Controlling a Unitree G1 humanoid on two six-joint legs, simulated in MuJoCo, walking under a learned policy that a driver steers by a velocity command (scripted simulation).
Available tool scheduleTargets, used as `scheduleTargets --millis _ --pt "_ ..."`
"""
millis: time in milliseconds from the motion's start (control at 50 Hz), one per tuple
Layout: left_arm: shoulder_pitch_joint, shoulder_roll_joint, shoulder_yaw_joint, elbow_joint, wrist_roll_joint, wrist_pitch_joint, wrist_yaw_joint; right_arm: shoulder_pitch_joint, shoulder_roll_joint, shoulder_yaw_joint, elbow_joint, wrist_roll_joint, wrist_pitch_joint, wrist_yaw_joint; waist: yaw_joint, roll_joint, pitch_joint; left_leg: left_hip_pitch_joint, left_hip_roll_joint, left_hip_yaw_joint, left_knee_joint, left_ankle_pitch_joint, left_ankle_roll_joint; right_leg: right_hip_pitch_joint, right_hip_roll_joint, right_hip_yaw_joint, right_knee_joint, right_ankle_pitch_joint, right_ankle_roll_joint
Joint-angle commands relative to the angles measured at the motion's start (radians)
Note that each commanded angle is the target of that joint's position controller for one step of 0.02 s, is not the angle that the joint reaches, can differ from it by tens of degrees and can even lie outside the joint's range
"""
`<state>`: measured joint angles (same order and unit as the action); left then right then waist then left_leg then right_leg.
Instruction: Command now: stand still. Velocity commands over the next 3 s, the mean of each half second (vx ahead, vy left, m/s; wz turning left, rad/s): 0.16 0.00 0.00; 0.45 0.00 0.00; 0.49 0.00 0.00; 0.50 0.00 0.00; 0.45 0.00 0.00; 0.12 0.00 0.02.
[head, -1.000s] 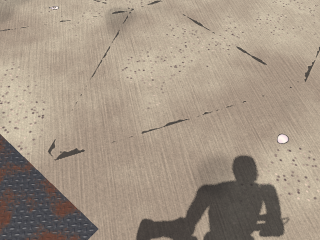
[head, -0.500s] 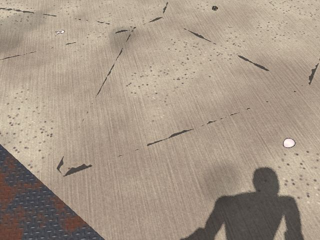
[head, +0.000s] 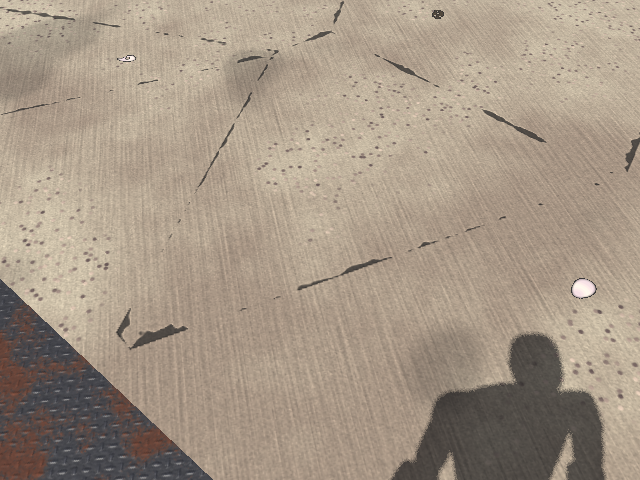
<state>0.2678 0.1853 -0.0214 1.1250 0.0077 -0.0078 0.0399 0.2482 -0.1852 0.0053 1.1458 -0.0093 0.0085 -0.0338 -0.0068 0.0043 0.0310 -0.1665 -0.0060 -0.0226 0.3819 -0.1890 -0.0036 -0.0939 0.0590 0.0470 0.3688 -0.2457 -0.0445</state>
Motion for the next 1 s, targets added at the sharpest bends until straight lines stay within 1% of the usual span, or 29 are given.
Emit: scheduleTargets --millis 20,160,180,220,240,280,300,320,360,400,440,460,480,500,520,540,560,580,640,720,800,820,860,900,920,940,960,980,1000 --pt "0.057 0.089 0.013 -0.007 0.000 -0.005 0.004 0.053 -0.085 -0.011 -0.004 0.000 -0.004 -0.004 -0.001 -0.004 0.032 0.029 0.086 -0.075 -0.038 0.117 0.032 -0.082 -0.124 0.098 -0.072 0.155 -0.020" --pt "0.077 0.073 0.013 0.006 0.001 -0.006 0.006 0.067 -0.072 -0.009 0.009 0.000 -0.004 -0.007 0.000 -0.004 0.035 0.024 0.085 -0.074 -0.033 0.119 0.033 -0.081 -0.124 0.094 -0.066 0.164 -0.019" --pt "0.087 0.069 0.012 0.010 0.002 -0.005 0.006 0.074 -0.065 -0.007 0.013 -0.001 -0.004 -0.007 0.003 -0.007 0.015 0.031 0.076 -0.069 -0.036 0.050 0.034 -0.075 -0.117 0.094 -0.079 0.073 -0.022" --pt "0.099 0.105 0.029 0.008 0.003 0.003 0.005 0.068 -0.077 -0.016 0.002 -0.006 0.001 -0.004 0.010 -0.041 0.039 -0.018 0.021 -0.028 0.032 -0.180 0.050 -0.104 -0.102 0.119 -0.092 -0.226 -0.054" --pt "0.113 0.124 0.040 0.006 0.005 0.009 0.003 0.057 -0.076 -0.019 -0.010 -0.012 0.003 0.000 0.019 -0.075 0.072 -0.086 -0.008 -0.006 0.088 -0.297 0.059 -0.123 -0.120 0.167 -0.112 -0.400 -0.084" --pt "0.184 0.146 0.057 0.013 0.006 0.014 0.000 0.005 -0.043 -0.014 -0.051 -0.028 -0.003 0.013 0.055 -0.144 0.151 -0.254 -0.039 0.051 0.240 -0.325 0.063 -0.112 -0.233 0.338 -0.203 -0.618 -0.157" --pt "0.194 0.150 0.064 0.013 0.008 0.011 0.000 -0.012 -0.033 -0.012 -0.070 -0.036 -0.012 0.018 0.057 -0.158 0.185 -0.309 -0.012 0.073 0.313 -0.271 0.065 -0.108 -0.297 0.405 -0.235 -0.622 -0.192" --pt "0.199 0.143 0.067 0.010 0.012 0.005 -0.003 -0.038 -0.041 -0.015 -0.091 -0.035 -0.025 0.022 0.063 -0.143 0.197 -0.345 0.013 0.062 0.361 -0.257 0.068 -0.104 -0.327 0.438 -0.251 -0.570 -0.213" --pt "0.192 0.153 0.076 0.001 0.021 -0.013 -0.007 -0.051 -0.059 -0.024 -0.122 -0.027 -0.049 0.033 0.050 -0.118 0.181 -0.382 0.041 0.047 0.372 -0.279 0.076 -0.054 -0.334 0.412 -0.233 -0.432 -0.220" --pt "0.159 0.147 0.080 -0.011 0.013 -0.027 -0.011 -0.020 -0.056 -0.031 -0.131 -0.013 -0.069 0.041 0.017 -0.112 0.156 -0.266 0.028 0.074 0.256 -0.218 0.081 -0.084 -0.291 0.319 -0.189 -0.301 -0.189" --pt "0.089 0.136 0.080 -0.036 0.002 -0.034 -0.014 0.163 -0.040 -0.041 -0.072 -0.001 -0.078 0.041 -0.076 -0.076 0.112 0.086 -0.036 0.122 0.070 -0.096 0.084 -0.269 -0.207 0.196 -0.071 -0.209 -0.140" --pt "0.066 0.103 0.070 -0.054 0.006 -0.046 -0.018 0.282 -0.078 -0.058 -0.038 -0.007 -0.083 0.032 -0.124 0.019 0.072 0.279 0.023 0.012 0.002 -0.130 0.090 -0.391 -0.140 0.108 0.102 -0.131 -0.106" --pt "0.045 0.019 0.046 -0.099 0.001 -0.060 -0.029 0.418 -0.191 -0.085 -0.023 -0.014 -0.087 0.023 -0.162 0.279 -0.004 0.405 0.284 -0.409 -0.201 -0.431 0.157 -0.544 -0.005 -0.066 0.450 -0.194 -0.049" --pt "0.028 0.093 0.065 -0.118 0.029 -0.060 -0.036 0.450 -0.202 -0.090 0.006 -0.007 -0.071 0.025 -0.132 0.256 0.031 0.335 0.388 -0.627 -0.263 -0.527 0.221 -0.632 -0.003 -0.058 0.661 -0.296 -0.052" --pt "0.007 0.101 0.068 -0.118 0.039 -0.060 -0.045 0.324 -0.146 -0.075 -0.036 -0.011 -0.068 0.027 -0.066 0.098 0.121 0.236 0.367 -0.551 -0.257 -0.531 0.216 -0.661 -0.074 -0.019 0.758 -0.208 -0.065" --pt "0.008 0.067 0.061 -0.112 0.033 -0.066 -0.056 0.237 -0.126 -0.069 -0.071 -0.011 -0.077 0.032 -0.035 0.041 0.145 0.166 0.326 -0.454 -0.262 -0.417 0.205 -0.644 -0.106 -0.008 0.766 -0.109 -0.063" --pt "0.017 0.053 0.060 -0.105 0.026 -0.071 -0.063 0.193 -0.112 -0.063 -0.089 -0.011 -0.086 0.032 -0.007 0.026 0.136 0.139 0.284 -0.360 -0.274 -0.286 0.189 -0.608 -0.129 -0.011 0.743 -0.040 -0.055" --pt "0.018 0.061 0.064 -0.104 0.030 -0.067 -0.068 0.191 -0.088 -0.053 -0.088 -0.009 -0.096 0.030 0.005 0.028 0.121 0.139 0.254 -0.286 -0.274 -0.158 0.177 -0.588 -0.137 -0.024 0.724 -0.005 -0.042" --pt "-0.007 0.065 0.071 -0.117 0.029 -0.048 -0.071 0.276 -0.072 -0.041 -0.051 -0.005 -0.112 0.025 0.009 0.059 0.083 0.201 0.210 -0.143 -0.233 0.233 0.166 -0.610 -0.124 -0.079 0.706 0.040 -0.017" --pt "-0.194 0.045 0.062 -0.194 0.021 -0.037 -0.073 0.324 -0.064 -0.026 -0.038 -0.008 -0.113 0.021 -0.017 0.076 0.104 0.183 0.174 -0.052 -0.228 0.479 0.160 -0.636 -0.098 -0.144 0.559 0.102 0.003" --pt "-0.328 0.028 0.045 -0.250 0.008 -0.037 -0.071 0.338 -0.076 -0.021 -0.032 -0.008 -0.116 0.012 -0.035 0.097 0.125 0.158 0.166 -0.008 -0.231 0.606 0.152 -0.502 -0.051 -0.200 0.296 0.172 -0.019" --pt "-0.328 0.038 0.047 -0.255 0.007 -0.037 -0.068 0.337 -0.084 -0.023 -0.029 -0.009 -0.118 0.010 -0.028 0.102 0.118 0.175 0.179 -0.004 -0.217 0.676 0.151 -0.463 -0.040 -0.205 0.263 0.172 -0.036" --pt "-0.255 0.072 0.059 -0.245 0.007 -0.042 -0.055 0.309 -0.106 -0.028 -0.032 -0.009 -0.123 0.006 0.020 0.108 0.067 0.221 0.196 0.014 -0.111 0.924 0.139 -0.347 -0.002 -0.207 0.231 0.143 -0.078" --pt "-0.017 0.116 0.086 -0.172 0.005 -0.056 -0.041 0.273 -0.130 -0.036 -0.039 -0.011 -0.117 0.004 0.122 0.110 -0.059 0.244 0.196 0.025 0.162 1.017 0.131 -0.123 0.029 -0.184 0.178 0.119 -0.120" --pt "0.127 0.143 0.102 -0.128 0.016 -0.063 -0.032 0.252 -0.134 -0.038 -0.046 -0.004 -0.114 0.008 0.188 0.090 -0.124 0.138 0.170 0.042 0.368 0.849 0.126 0.073 -0.021 -0.134 0.113 0.127 -0.144" --pt "0.262 0.232 0.126 -0.108 0.040 -0.065 -0.026 0.276 -0.080 -0.028 -0.074 -0.003 -0.112 0.015 0.203 -0.039 -0.237 -0.045 0.095 0.083 0.696 0.385 0.122 0.273 -0.273 0.157 0.098 -0.033 -0.194" --pt "0.224 0.247 0.133 -0.118 0.030 -0.051 -0.037 0.379 -0.021 -0.030 -0.073 0.026 -0.107 0.030 0.118 -0.220 -0.316 -0.365 -0.097 0.033 1.047 -0.321 0.095 0.422 -0.478 0.686 -0.076 -0.130 -0.351" --pt "0.095 0.210 0.126 -0.135 0.001 -0.050 -0.047 0.277 -0.095 -0.045 -0.098 0.001 -0.101 0.027 0.086 -0.065 -0.174 -0.464 -0.013 -0.044 1.060 -0.231 0.118 0.290 -0.432 0.609 -0.138 -0.249 -0.321" --pt "0.009 0.142 0.108 -0.152 -0.004 -0.057 -0.050 0.177 -0.100 -0.050 -0.130 -0.007 -0.105 0.032 0.067 -0.022 -0.051 -0.479 0.027 -0.037 1.010 -0.145 0.120 0.144 -0.402 0.467 -0.169 -0.221 -0.290"
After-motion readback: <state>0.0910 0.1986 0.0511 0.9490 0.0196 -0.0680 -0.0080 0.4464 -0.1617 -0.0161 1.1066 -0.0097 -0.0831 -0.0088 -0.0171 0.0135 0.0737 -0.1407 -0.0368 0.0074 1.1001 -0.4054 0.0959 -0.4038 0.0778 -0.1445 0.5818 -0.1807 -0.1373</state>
